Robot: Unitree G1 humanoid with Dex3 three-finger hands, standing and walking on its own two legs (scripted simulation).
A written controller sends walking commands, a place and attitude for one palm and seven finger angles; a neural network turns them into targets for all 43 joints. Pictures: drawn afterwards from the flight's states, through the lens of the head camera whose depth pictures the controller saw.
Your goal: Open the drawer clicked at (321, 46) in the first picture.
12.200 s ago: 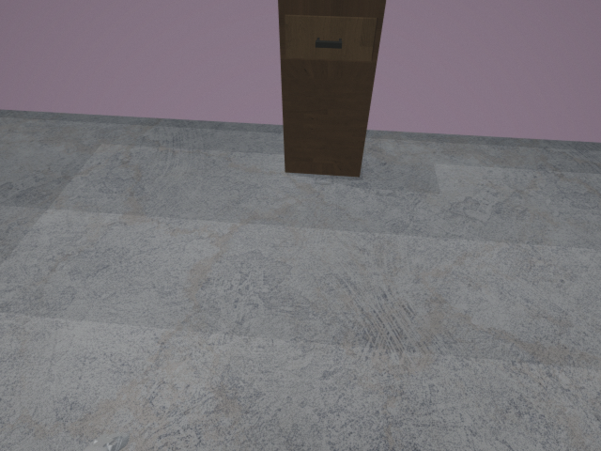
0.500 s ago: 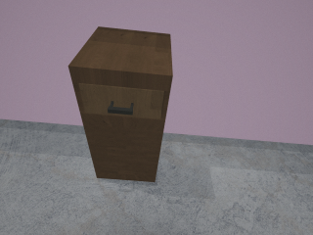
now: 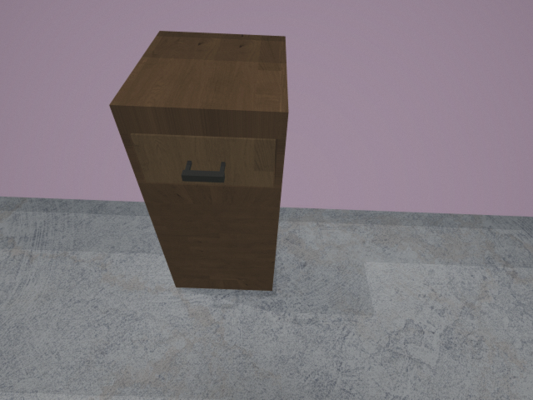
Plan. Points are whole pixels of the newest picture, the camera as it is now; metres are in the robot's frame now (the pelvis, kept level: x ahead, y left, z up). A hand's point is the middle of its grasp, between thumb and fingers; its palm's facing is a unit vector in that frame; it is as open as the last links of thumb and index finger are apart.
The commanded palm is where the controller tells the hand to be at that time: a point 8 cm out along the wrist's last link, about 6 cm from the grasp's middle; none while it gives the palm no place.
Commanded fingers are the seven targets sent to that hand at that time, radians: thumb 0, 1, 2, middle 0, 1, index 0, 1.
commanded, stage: come to a stop and stand still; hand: left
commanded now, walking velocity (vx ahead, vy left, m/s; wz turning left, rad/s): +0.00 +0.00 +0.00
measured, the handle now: (204, 170) +0.65 +0.19 -0.08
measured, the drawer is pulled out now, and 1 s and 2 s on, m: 0.00 0.00 0.00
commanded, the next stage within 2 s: look again from close up in 0.40 s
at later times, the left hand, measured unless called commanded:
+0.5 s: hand out of the picture -0.01 +0.13 -0.18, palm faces +0.03 -0.99 -0.14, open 7.3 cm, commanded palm none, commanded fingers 0.00 0.90 0.90 -0.20 -0.30 -0.20 -0.30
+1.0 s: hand out of the picture +0.01 +0.12 -0.17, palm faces +0.04 -0.99 -0.14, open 7.3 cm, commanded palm none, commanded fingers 0.00 0.90 0.90 -0.20 -0.30 -0.20 -0.30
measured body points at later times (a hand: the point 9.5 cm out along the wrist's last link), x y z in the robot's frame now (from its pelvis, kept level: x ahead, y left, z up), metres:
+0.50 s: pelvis +0.01 -0.02 +0.00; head +0.02 -0.02 +0.45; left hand -0.01 +0.18 -0.16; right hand +0.00 -0.23 -0.16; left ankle +0.06 +0.08 -0.74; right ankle -0.01 -0.13 -0.74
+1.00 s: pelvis +0.04 -0.03 +0.00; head +0.05 -0.03 +0.45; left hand +0.01 +0.17 -0.16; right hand +0.03 -0.24 -0.16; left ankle +0.06 +0.08 -0.74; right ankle -0.01 -0.13 -0.74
